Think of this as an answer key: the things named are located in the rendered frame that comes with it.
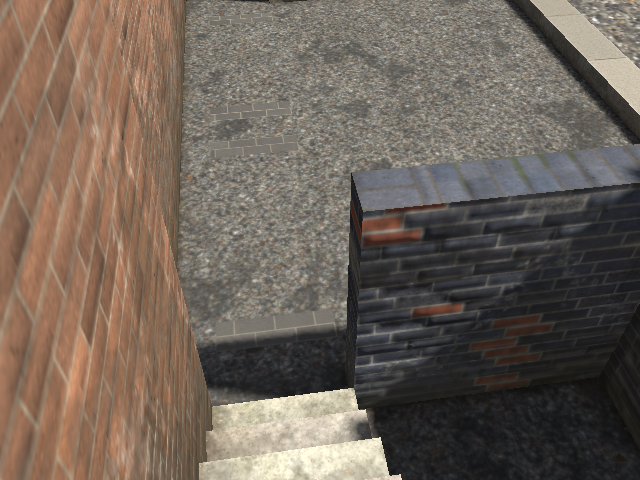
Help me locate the stairs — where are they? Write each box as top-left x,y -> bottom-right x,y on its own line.
199,388 -> 402,480

